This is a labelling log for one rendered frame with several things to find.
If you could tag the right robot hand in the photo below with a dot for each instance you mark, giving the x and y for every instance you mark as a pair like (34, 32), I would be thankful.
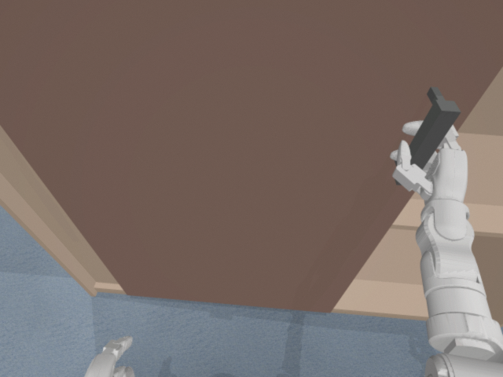
(447, 170)

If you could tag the wardrobe door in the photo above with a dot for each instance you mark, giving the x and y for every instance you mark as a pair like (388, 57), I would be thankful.
(18, 172)
(234, 151)

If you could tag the handle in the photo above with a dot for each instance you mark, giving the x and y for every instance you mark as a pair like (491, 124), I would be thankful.
(433, 129)

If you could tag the right robot upper arm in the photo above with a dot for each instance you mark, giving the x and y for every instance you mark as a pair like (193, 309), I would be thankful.
(449, 365)

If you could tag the right robot forearm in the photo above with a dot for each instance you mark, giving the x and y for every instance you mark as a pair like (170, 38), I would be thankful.
(459, 320)

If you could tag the left robot hand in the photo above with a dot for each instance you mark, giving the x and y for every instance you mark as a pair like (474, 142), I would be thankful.
(103, 365)

